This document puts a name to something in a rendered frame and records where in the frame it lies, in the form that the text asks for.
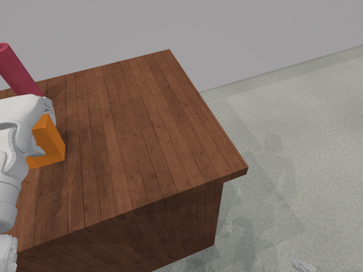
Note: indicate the right robot hand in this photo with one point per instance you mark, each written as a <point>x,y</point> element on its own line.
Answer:
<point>302,266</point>

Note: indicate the robot left upper arm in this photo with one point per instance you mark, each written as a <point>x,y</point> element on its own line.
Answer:
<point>8,255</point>

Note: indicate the left robot hand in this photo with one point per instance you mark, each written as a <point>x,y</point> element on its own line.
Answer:
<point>27,109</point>

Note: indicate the robot left forearm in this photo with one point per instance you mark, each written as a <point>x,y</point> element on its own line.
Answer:
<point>15,139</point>

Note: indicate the table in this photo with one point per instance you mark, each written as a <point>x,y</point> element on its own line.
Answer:
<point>141,183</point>

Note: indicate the sponge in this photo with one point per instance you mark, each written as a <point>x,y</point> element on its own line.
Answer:
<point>49,139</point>

